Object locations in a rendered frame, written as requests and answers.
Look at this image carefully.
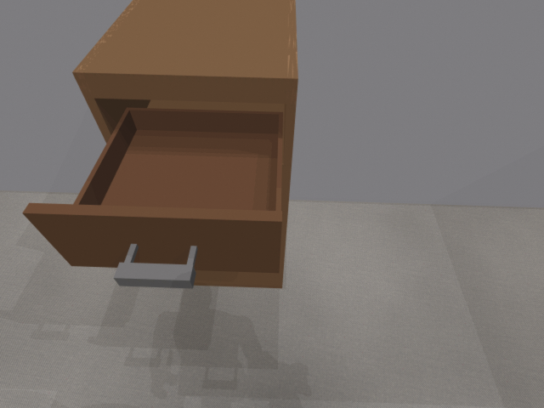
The handle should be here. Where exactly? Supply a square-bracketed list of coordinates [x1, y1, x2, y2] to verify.
[114, 244, 198, 288]

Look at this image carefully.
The drawer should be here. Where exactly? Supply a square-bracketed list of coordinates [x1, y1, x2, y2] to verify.
[23, 108, 283, 273]

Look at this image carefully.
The cabinet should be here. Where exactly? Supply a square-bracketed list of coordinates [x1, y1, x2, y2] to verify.
[72, 0, 298, 288]

